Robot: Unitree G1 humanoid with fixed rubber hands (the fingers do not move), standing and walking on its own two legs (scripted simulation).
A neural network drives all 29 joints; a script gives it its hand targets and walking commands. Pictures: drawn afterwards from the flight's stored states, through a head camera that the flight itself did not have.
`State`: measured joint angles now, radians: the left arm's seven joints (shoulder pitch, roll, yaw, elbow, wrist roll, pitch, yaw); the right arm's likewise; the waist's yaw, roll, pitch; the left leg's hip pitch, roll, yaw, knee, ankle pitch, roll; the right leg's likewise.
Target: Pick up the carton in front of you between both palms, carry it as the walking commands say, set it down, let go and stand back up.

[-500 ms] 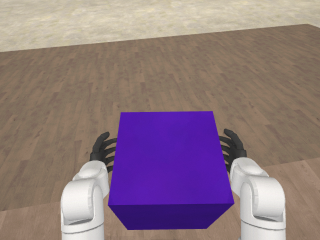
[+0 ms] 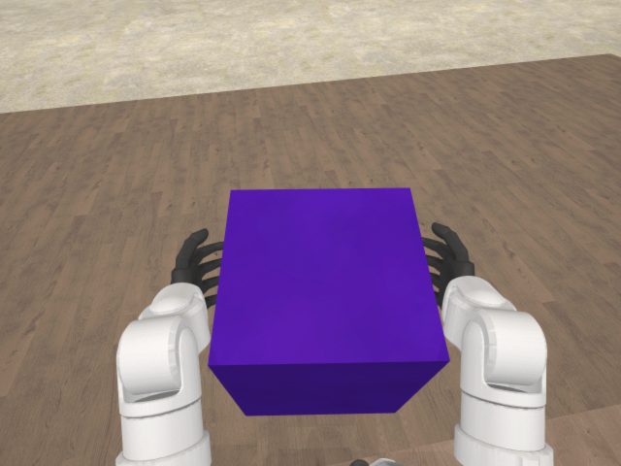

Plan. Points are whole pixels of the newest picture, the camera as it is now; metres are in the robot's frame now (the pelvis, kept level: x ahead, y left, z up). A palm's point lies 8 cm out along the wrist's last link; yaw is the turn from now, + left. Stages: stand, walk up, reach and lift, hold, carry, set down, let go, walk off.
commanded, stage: carry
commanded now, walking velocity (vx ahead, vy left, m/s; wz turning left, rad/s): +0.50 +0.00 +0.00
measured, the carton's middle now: (320, 312) +0.30 +0.00 +0.05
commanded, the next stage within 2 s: none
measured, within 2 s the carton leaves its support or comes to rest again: neither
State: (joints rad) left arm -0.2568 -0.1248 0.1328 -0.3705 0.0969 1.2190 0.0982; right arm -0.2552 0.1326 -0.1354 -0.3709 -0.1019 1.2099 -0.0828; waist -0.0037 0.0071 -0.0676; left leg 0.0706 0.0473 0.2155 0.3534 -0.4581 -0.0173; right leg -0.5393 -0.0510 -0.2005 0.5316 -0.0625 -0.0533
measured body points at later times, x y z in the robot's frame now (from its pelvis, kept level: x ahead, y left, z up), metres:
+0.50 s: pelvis +0.32 -0.01 -0.01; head +0.36 +0.00 +0.44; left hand +0.70 +0.14 +0.11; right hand +0.70 -0.16 +0.11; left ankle +0.45 +0.06 -0.74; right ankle +0.16 -0.08 -0.72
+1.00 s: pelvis +0.67 +0.00 -0.06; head +0.70 -0.01 +0.39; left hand +1.04 +0.13 +0.07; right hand +1.04 -0.17 +0.06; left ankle +0.47 +0.06 -0.71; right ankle +0.76 -0.05 -0.79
